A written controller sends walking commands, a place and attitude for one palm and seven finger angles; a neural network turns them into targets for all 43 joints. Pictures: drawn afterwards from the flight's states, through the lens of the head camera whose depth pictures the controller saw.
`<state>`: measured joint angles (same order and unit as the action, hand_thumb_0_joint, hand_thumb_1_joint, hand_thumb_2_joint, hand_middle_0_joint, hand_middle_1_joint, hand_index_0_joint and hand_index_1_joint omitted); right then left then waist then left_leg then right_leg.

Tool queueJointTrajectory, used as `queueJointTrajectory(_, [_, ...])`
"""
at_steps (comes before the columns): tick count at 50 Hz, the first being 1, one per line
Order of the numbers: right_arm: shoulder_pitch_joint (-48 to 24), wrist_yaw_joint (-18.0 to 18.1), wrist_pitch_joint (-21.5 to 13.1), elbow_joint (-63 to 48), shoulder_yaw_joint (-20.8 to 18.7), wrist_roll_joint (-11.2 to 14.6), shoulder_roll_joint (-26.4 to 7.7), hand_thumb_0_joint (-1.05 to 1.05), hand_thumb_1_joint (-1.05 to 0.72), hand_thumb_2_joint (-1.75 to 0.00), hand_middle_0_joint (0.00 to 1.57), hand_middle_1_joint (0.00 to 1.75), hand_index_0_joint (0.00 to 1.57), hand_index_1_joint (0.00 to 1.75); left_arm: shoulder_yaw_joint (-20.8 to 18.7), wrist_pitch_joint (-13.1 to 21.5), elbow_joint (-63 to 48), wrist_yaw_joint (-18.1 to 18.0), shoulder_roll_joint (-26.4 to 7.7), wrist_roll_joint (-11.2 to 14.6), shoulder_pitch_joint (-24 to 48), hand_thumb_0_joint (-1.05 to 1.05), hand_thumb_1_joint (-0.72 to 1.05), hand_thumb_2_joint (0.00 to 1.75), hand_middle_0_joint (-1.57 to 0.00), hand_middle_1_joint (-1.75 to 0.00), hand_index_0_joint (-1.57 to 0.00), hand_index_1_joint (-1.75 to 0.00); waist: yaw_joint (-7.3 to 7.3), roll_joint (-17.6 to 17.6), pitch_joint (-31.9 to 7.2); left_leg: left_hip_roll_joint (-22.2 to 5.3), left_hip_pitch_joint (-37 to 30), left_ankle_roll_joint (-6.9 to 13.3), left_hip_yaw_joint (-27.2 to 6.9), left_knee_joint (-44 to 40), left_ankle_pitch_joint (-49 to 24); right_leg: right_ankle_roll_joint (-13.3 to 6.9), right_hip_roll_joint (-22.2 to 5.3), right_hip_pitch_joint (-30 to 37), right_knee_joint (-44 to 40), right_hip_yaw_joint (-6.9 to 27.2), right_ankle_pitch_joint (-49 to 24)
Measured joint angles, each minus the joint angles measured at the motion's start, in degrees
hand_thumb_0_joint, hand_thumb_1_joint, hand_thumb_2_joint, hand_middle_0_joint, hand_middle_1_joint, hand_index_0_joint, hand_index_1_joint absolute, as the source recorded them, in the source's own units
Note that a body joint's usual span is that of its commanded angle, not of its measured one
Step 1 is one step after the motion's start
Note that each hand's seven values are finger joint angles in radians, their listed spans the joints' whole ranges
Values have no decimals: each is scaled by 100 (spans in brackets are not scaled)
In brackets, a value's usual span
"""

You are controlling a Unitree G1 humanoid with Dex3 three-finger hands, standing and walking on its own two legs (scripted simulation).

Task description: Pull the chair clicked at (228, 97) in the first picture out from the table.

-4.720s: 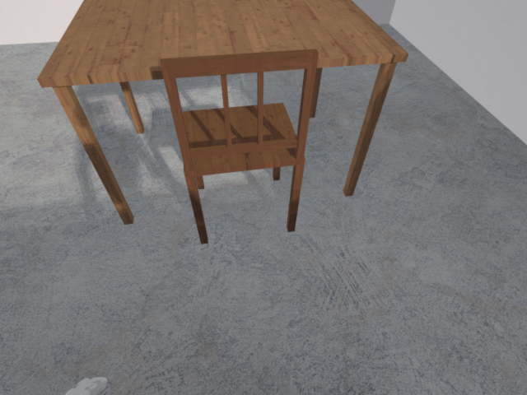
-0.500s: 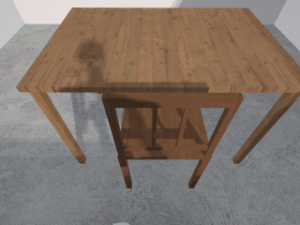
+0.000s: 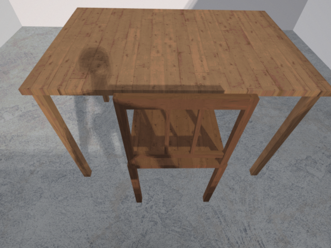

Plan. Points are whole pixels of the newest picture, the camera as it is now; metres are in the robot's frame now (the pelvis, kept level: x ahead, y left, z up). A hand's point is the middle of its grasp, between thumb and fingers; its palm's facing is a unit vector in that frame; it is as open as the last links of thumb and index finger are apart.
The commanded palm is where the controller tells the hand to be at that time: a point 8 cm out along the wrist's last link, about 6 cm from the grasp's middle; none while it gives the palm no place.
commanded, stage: come to a stop and stand still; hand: left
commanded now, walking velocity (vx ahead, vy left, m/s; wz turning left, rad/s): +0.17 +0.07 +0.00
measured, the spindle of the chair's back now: (167, 132) +0.51 +0.02 -0.09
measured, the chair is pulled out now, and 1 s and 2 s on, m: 0.00 0.00 0.00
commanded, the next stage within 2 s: look again from close up in 0.70 s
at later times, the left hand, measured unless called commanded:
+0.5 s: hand out of the picture -0.02 +0.15 -0.18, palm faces +0.10 -0.99 -0.13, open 7.4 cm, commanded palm none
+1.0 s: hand out of the picture -0.03 +0.20 -0.17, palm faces +0.04 -0.97 -0.23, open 7.4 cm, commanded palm none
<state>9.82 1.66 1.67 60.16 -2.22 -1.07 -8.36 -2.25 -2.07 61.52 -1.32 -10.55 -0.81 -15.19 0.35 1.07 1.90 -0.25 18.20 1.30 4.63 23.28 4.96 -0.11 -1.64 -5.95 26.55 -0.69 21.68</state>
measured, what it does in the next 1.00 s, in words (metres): steps on the spot: left foot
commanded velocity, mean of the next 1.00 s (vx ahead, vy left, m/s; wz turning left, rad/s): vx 0.02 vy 0.03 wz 0.00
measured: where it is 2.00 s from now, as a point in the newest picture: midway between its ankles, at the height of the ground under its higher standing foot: outside the picture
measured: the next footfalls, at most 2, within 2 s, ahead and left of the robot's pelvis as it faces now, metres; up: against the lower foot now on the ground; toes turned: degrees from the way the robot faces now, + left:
left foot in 0.30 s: +0.04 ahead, +0.11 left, +0.00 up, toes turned +7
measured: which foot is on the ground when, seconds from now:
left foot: down 0.00-0.04, up 0.06-0.28, down 0.30-1.00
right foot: down 0.00-1.00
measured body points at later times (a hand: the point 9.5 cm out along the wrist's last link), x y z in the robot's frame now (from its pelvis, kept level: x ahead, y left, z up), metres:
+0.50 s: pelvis +0.02 +0.01 +0.00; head +0.04 +0.02 +0.45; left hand -0.02 +0.20 -0.17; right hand +0.02 -0.22 -0.16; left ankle +0.00 +0.11 -0.74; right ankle -0.06 -0.12 -0.74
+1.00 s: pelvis -0.02 +0.02 +0.00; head -0.01 +0.01 +0.45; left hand -0.03 +0.25 -0.16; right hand +0.00 -0.21 -0.16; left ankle +0.00 +0.11 -0.74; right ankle -0.06 -0.12 -0.74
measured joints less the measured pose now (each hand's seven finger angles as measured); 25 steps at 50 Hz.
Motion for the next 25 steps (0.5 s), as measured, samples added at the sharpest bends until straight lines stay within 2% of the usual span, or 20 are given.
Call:
queueJointTrajectory(4, [362,-34,130,244,-69,8,-156,0,-93,-90,20,30,20,30,80,64,164,-4,197,-16,-307,0,91,90,-20,-30,-19,-30,-12,-212,-203,-17,74,-179,-205,561,996,-78,78,216,-285,-105,-301])
queueJointTrajectory(6, [555,-73,151,338,-62,-7,-195,0,-93,-90,20,30,20,30,90,93,221,-11,267,-7,-505,0,91,90,-20,-30,-19,-30,-81,-202,-321,-30,94,-175,-256,1015,1158,-101,92,287,-453,-45,-363])
queueJointTrajectory(10, [845,-106,44,422,-34,5,-246,0,-92,-90,20,30,20,30,111,193,299,15,399,-15,-682,0,91,90,-20,-30,-20,-30,-63,-226,-306,-116,39,-162,-314,1514,1264,-121,152,310,-567,-84,-405])
queueJointTrajectory(13, [915,-62,-2,477,16,15,-242,1,-92,-90,19,30,20,30,122,282,306,6,494,-27,-663,0,91,90,-20,-30,-20,-30,-88,-246,-138,-153,-132,-177,-293,1318,1352,-105,170,238,-461,-175,-321])
queueJointTrajectory(15, [886,-17,-45,503,64,36,-226,1,-92,-90,19,30,20,30,137,313,324,-10,549,-8,-627,0,91,90,-20,-30,-20,-30,-118,-259,-10,-159,-386,-165,-293,788,954,-66,180,147,-282,-210,-213])
queueJointTrajectory(16, [846,9,-83,527,84,43,-197,1,-92,-90,19,30,20,30,140,312,346,-18,560,8,-590,0,90,90,-20,-30,-20,-30,-115,-236,52,-143,-474,-155,-301,610,986,-39,165,89,-159,-228,-138])
queueJointTrajectory(20, [636,82,-205,568,184,56,13,1,-92,-90,19,30,20,30,129,254,424,-87,520,48,-419,0,91,90,-20,-30,-20,-30,-170,25,212,-18,-550,-103,-215,560,1159,61,22,63,-24,-163,-35])
queueJointTrajectory(25, [427,187,-206,588,214,55,82,2,-94,-90,20,30,20,30,135,207,466,-114,471,58,-216,0,91,90,-20,-30,-20,-30,-140,73,171,41,-681,-39,-180,518,1163,105,-37,212,-113,-137,-62])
